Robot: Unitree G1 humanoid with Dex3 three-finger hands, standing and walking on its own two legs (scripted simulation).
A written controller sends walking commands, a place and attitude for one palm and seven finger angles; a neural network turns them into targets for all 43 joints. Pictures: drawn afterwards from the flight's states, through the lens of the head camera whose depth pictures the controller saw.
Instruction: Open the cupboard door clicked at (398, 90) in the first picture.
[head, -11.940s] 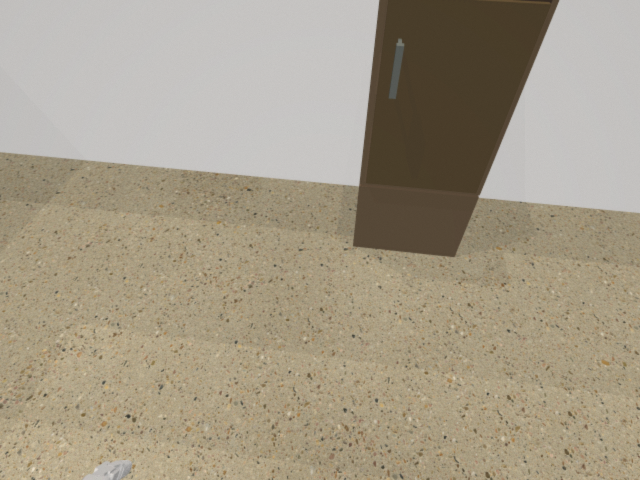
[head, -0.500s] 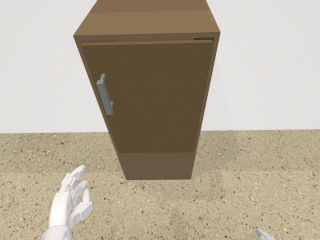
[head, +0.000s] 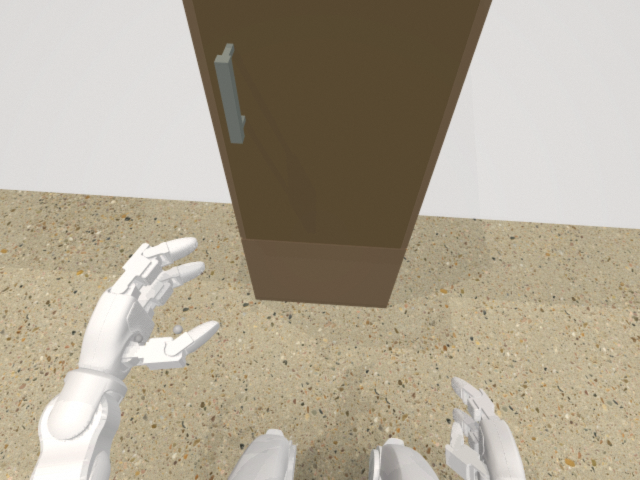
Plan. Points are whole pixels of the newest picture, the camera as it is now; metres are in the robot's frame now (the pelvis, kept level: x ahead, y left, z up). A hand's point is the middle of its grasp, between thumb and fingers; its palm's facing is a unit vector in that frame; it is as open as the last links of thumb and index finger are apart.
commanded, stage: raise the hand with hooked fingers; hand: left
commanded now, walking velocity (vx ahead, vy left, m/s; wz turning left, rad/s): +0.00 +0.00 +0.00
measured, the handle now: (233, 95) +0.64 +0.20 +0.11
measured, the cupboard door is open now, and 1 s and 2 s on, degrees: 0 0 0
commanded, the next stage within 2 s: move the hooked fingers beside the handle in 1.40 s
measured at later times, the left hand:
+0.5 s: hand (125, 280) +0.30 +0.25 +0.09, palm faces +0.02 -1.00 -0.05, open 13.2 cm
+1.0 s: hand (95, 228) +0.34 +0.28 +0.13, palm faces +0.02 -1.00 -0.03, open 14.0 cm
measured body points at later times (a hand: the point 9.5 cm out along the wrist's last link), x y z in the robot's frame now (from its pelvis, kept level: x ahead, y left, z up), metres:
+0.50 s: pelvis +0.04 +0.02 +0.03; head +0.09 +0.03 +0.48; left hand +0.30 +0.30 +0.10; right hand +0.21 -0.23 -0.03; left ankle +0.05 +0.11 -0.65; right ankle +0.06 -0.10 -0.65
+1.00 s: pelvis +0.04 +0.01 +0.05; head +0.09 +0.01 +0.49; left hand +0.34 +0.34 +0.13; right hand +0.19 -0.24 -0.04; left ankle +0.05 +0.11 -0.65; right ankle +0.06 -0.10 -0.65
